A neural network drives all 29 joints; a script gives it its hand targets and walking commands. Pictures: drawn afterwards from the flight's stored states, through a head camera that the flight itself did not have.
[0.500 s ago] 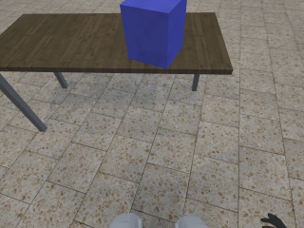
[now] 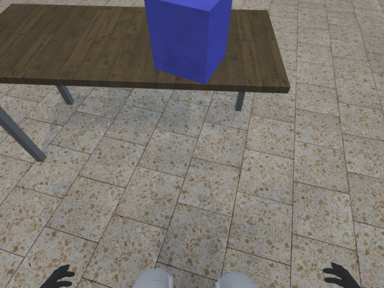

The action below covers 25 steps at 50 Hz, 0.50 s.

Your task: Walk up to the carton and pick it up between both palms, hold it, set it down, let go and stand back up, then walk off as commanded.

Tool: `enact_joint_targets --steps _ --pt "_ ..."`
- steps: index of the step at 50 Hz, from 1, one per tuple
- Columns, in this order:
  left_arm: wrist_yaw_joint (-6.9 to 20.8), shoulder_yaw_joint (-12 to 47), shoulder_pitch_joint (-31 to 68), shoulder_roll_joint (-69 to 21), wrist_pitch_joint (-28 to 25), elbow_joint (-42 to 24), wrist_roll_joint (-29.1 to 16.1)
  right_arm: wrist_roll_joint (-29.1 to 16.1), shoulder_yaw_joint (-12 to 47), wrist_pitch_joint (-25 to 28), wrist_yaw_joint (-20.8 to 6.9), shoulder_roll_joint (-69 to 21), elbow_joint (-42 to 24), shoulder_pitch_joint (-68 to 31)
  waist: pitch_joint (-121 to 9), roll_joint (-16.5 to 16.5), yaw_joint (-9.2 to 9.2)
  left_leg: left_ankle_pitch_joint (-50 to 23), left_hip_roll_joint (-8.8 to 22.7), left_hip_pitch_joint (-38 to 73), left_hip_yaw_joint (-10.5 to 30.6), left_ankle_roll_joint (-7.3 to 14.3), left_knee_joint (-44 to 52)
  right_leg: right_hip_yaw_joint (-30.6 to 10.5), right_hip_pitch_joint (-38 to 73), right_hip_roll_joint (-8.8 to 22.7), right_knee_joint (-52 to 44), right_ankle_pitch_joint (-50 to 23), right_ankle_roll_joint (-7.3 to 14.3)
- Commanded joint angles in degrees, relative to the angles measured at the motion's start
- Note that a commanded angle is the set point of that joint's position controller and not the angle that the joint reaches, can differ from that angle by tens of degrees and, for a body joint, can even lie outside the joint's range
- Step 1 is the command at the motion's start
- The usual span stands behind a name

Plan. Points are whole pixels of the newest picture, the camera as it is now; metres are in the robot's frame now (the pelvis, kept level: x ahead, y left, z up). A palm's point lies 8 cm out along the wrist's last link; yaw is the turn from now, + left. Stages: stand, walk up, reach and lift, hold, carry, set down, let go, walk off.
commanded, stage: walk up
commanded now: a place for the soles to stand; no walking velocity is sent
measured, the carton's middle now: (190, 30) +0.88 +0.03 +0.05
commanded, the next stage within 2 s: none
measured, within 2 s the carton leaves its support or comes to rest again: neither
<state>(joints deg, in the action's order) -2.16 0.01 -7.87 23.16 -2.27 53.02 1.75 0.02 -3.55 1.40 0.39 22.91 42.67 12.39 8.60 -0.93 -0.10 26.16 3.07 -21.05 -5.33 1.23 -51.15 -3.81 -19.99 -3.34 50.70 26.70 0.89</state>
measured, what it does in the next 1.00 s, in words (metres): walks ahead: left foot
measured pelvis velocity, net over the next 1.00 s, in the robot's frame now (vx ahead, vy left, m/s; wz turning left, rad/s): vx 0.11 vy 0.10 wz -0.01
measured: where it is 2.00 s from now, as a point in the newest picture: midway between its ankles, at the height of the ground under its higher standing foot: (178, 267)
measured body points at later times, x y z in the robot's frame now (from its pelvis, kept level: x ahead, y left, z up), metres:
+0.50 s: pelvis +0.00 +0.00 +0.00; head +0.02 -0.01 +0.45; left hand +0.09 +0.32 -0.11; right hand +0.11 -0.32 -0.09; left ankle +0.01 +0.10 -0.68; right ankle +0.01 -0.12 -0.70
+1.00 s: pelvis +0.11 +0.10 +0.02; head +0.14 +0.12 +0.46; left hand +0.23 +0.39 -0.11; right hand +0.18 -0.25 -0.05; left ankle +0.05 +0.11 -0.69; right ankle +0.11 -0.06 -0.65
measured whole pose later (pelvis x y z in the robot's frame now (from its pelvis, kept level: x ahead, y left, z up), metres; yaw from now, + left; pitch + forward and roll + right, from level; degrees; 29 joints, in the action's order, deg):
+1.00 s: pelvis +0.11 +0.10 +0.02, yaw -1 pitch -3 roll -2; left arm 0.0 0.0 -9.0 23.1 -2.8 48.7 1.7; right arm 0.0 -5.4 5.1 1.0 24.4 42.7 19.1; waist 6.8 2.3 -0.1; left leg 28.2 -5.4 -10.1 -6.0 4.0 -40.7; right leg -7.0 -24.5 -4.4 60.0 21.4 1.1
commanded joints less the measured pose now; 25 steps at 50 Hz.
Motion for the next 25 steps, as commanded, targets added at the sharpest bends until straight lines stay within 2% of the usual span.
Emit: enact_joint_targets --steps 1,2,3,4,5,6,7,8,9,10,11,12,13,14,15,16,17,18,19,20,21,22,23,24,25 --pt "-0.4 -4.5 -0.3 11.3 -1.0 -3.3 -1.8 0.6 -3.8 1.6 0.8 15.6 1.3 -4.2 -8.0 -4.8 0.34 -26.9 17.7 5.3 20.6 13.2 20.1 0.4 -3.0 2.9 1.0 -9.2 2.1" --pt "-0.2 -4.5 -2.9 11.6 -1.2 -2.8 -1.6 0.7 -3.5 1.6 0.7 15.3 0.9 -5.3 -9.8 -4.5 -0.98 -24.8 15.9 3.1 18.1 11.0 17.7 -1.8 0.7 3.3 -2.9 -12.6 3.1" --pt "0.0 -4.8 -4.6 12.1 -1.8 -2.1 -1.5 0.8 -3.1 1.4 0.6 14.3 0.3 -7.1 -10.4 -3.7 -2.03 -23.8 12.5 -0.2 14.5 8.1 14.8 -4.4 5.1 4.2 -8.3 -17.7 4.2" --pt "0.0 -5.3 -4.0 13.5 -2.2 -2.0 -1.0 0.4 -2.9 1.0 0.5 13.0 -0.7 -8.7 -9.5 1.7 -1.57 -19.2 6.9 -2.1 10.5 4.3 8.7 -13.4 4.5 7.0 -15.3 -20.0 6.6" --pt "0.1 -5.5 -3.1 15.9 -2.7 -1.7 -0.8 0.2 -2.4 0.3 0.6 11.7 -0.1 -7.9 -8.6 4.5 -0.7 -9.9 1.8 -3.7 6.5 1.4 1.8 -24.2 4.7 13.2 -19.9 -22.4 9.1" --pt "0.0 -5.7 -2.2 17.3 -2.8 -3.1 -1.1 0.4 -2.5 -0.2 0.8 11.5 0.4 -6.9 -9.8 5.4 -0.26 1.2 -1.0 -1.9 6.9 0.8 0.2 -31.4 2.2 17.1 -22.2 -23.4 12.9" --pt "0.1 -5.4 -0.4 17.4 -2.6 -2.9 -1.2 0.2 -2.6 -0.4 0.8 11.7 0.4 -6.6 -8.4 7.1 0.14 8.4 -1.5 -2.4 7.6 0.8 1.1 -32.3 2.1 17.6 -22.8 -22.8 14.3" --pt "0.0 -4.7 1.2 15.8 -2.4 -3.0 -0.8 0.5 -2.8 -0.1 0.7 12.0 0.8 -5.3 -7.3 5.4 1.29 8.4 -1.5 -0.8 8.7 1.4 3.5 -32.2 0.3 17.2 -22.4 -24.0 14.6" --pt "-0.2 -4.6 2.4 15.0 -2.1 -3.1 -0.8 0.4 -2.9 0.1 0.5 11.2 1.7 -4.3 -7.1 5.0 1.77 2.2 -0.6 3.6 9.2 1.9 7.5 -28.8 -3.4 15.4 -21.0 -22.1 13.3" --pt "0.0 -4.2 4.8 14.2 -2.0 -3.3 -0.7 0.7 -3.1 0.9 0.4 11.7 1.9 -2.8 -7.6 4.8 2.87 -7.6 0.9 8.8 10.7 2.5 12.7 -22.9 -6.9 12.2 -18.2 -22.1 9.6" --pt "0.1 -3.9 6.3 12.3 -1.9 -4.1 -0.6 0.7 -3.5 1.3 0.2 12.5 2.4 -1.3 -9.4 3.4 4.07 -13.0 3.9 14.0 13.8 3.7 17.1 -16.8 -10.6 8.9 -14.6 -21.1 6.2" --pt "0.2 -3.9 6.4 10.7 -1.4 -3.8 -1.0 1.3 -3.9 1.8 0.4 14.0 2.6 -1.3 -9.0 -0.5 3.82 -11.8 9.4 13.9 19.2 7.1 22.1 -9.5 -11.6 4.3 -7.0 -18.4 2.9" --pt "0.2 -4.1 4.6 11.3 -1.1 -3.5 -1.2 1.1 -4.5 2.0 0.4 16.0 2.0 -0.7 -10.0 -1.2 3.42 -14.6 15.5 10.8 24.4 11.3 25.5 -2.6 -7.9 1.1 1.6 -13.4 1.1" --pt "0.0 -4.3 3.9 11.3 -0.7 -2.9 -1.6 1.2 -4.3 1.9 0.4 16.3 2.0 -2.5 -8.5 -3.2 2.11 -19.0 19.2 8.1 26.7 13.7 26.0 0.7 -6.7 0.8 3.6 -2.8 0.7" --pt "-0.1 -4.4 1.7 11.2 -0.7 -2.6 -1.9 1.4 -4.1 1.9 0.4 15.7 1.8 -5.0 -6.6 -5.9 0.29 -19.1 20.8 4.3 26.6 14.9 26.6 1.1 -4.8 1.2 5.4 5.5 0.9" --pt "0.2 -4.8 -0.4 12.3 -0.8 -2.3 -1.6 1.3 -3.9 1.9 0.5 15.7 1.1 -7.0 -6.1 -6.9 -0.27 -18.7 20.5 2.1 25.0 14.6 25.7 1.0 -3.2 2.2 3.5 6.7 1.5" --pt "0.4 -4.9 -2.1 12.4 -1.1 -2.4 -1.6 1.3 -3.7 1.8 0.6 15.3 0.7 -7.2 -7.5 -5.2 -1.02 -18.5 18.3 1.9 22.5 13.2 22.5 0.3 -1.0 2.7 -1.9 1.8 2.3" --pt "0.5 -5.1 -2.7 12.5 -1.6 -1.8 -1.5 1.1 -3.4 1.6 0.6 15.4 0.8 -7.5 -7.9 -5.2 -1.68 -17.8 14.9 -1.3 17.7 10.2 19.7 -2.0 3.9 3.4 -7.1 -7.6 3.4" --pt "0.6 -5.3 -3.1 12.8 -2.0 -2.0 -1.5 0.9 -2.9 1.5 0.5 13.6 0.6 -8.5 -9.2 -2.7 -1.89 -16.0 10.4 -3.7 13.5 6.6 15.7 -6.0 6.6 4.6 -12.6 -15.0 4.5" --pt "2.1 -7.9 -11.0 16.7 -2.9 -2.0 -0.5 1.8 -4.8 2.0 -1.1 15.1 -1.4 -5.0 -11.3 3.8 -3.3 13.3 2.9 -11.1 9.3 5.5 2.2 -22.1 11.6 10.0 -22.0 15.7 8.5" --pt "2.8 -9.2 -13.7 21.5 -3.2 -0.9 -0.6 1.6 -4.4 1.7 -1.7 14.2 -3.6 -8.9 -6.4 13.0 -5.63 16.9 -4.1 -25.4 4.9 3.2 -8.6 -41.0 16.3 16.8 -35.2 34.5 12.9" --pt "2.6 -10.1 -12.2 22.0 -3.1 -2.1 -0.6 2.1 -4.4 1.1 -1.5 15.1 -3.4 -9.5 -2.8 10.0 -6.01 12.3 -2.4 -30.1 7.3 2.2 -14.7 -47.2 17.8 19.9 -38.5 37.8 15.4" --pt "2.3 -9.9 -11.4 21.3 -3.2 -3.1 -0.8 2.0 -4.5 1.3 -1.9 14.7 -2.3 -8.9 -1.4 5.6 -5.59 8.4 -1.1 -31.3 8.2 2.0 -15.0 -46.1 18.4 20.0 -38.0 35.3 15.0" --pt "2.1 -9.7 -10.3 20.4 -3.5 -3.3 -1.0 1.9 -4.9 1.5 -2.2 14.5 -2.4 -7.3 -0.4 5.0 -4.42 4.9 -0.3 -30.5 8.5 2.2 -14.6 -42.5 17.2 18.6 -36.7 30.3 13.5" --pt "1.9 -9.6 -10.4 19.1 -3.7 -4.0 -0.7 1.9 -5.1 1.7 -2.5 14.1 -1.6 -5.1 -2.3 5.6 -4.06 4.4 -0.2 -28.5 8.9 1.6 -14.1 -40.9 19.6 17.8 -35.5 24.8 12.6"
